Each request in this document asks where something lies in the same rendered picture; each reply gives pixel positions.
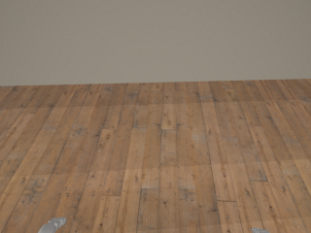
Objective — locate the left robot hand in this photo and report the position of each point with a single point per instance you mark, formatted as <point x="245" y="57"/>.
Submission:
<point x="53" y="225"/>

